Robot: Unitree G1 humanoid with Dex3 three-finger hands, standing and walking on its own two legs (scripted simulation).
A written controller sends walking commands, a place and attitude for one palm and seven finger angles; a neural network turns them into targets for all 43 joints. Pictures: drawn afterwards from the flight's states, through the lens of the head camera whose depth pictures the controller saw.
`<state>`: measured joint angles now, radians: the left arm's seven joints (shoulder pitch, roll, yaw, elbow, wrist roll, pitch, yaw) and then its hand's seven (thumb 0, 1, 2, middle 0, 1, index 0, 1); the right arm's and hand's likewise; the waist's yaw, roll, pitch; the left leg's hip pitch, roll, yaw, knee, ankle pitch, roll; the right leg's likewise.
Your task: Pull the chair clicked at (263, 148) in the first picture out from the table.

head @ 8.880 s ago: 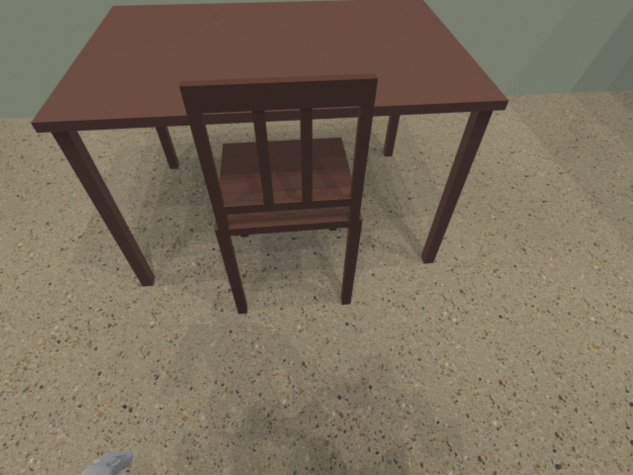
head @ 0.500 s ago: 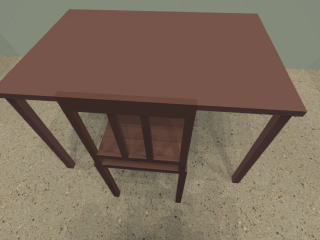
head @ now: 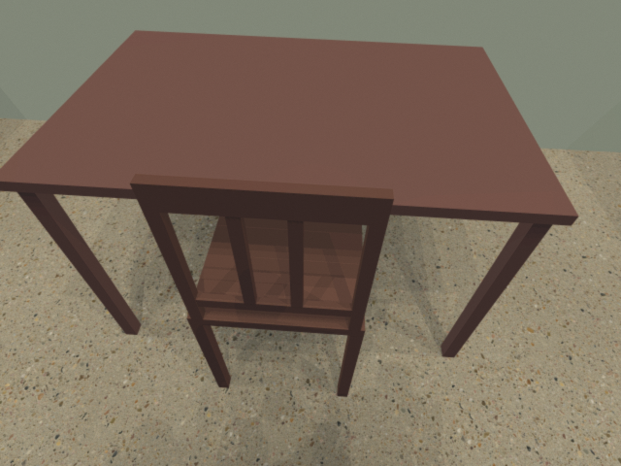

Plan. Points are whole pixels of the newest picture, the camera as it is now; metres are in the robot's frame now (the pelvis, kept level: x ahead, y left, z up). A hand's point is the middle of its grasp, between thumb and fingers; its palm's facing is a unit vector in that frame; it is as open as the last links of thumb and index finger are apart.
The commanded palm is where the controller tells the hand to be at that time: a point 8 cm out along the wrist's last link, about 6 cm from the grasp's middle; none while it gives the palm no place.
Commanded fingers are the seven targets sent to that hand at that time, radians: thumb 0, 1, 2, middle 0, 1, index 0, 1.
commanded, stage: come to a stop and stand still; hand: left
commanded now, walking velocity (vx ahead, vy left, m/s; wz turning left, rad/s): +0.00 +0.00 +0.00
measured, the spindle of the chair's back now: (243, 262) +0.48 +0.16 -0.10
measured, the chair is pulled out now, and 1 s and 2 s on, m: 0.00 0.00 0.00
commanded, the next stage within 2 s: look again from close up in 0.06 s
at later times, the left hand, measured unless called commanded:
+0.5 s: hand out of the picture +0.01 +0.19 -0.17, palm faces +0.03 -0.98 -0.22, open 7.4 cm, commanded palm none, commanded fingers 0.00 0.90 0.90 -0.20 -0.30 -0.20 -0.30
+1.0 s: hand out of the picture +0.02 +0.17 -0.17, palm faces +0.03 -0.98 -0.21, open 7.3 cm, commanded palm none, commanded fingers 0.00 0.90 0.90 -0.20 -0.30 -0.20 -0.30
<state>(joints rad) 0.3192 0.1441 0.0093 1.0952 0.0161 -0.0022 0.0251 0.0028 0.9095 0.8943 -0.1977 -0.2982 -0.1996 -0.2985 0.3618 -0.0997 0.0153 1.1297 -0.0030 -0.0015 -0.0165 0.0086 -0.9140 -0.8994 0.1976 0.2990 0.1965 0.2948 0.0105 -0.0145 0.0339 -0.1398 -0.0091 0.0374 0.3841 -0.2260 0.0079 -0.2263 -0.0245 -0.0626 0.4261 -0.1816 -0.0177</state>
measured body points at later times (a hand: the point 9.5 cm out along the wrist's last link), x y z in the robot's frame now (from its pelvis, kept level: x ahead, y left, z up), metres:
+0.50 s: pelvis +0.01 +0.02 -0.01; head +0.01 -0.01 +0.44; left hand +0.01 +0.24 -0.16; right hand +0.02 -0.20 -0.17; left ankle -0.01 +0.11 -0.74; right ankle +0.03 -0.11 -0.74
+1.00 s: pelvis +0.02 +0.00 +0.00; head +0.03 -0.02 +0.45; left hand +0.02 +0.22 -0.16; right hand +0.02 -0.22 -0.17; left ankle -0.01 +0.11 -0.74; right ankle +0.03 -0.11 -0.74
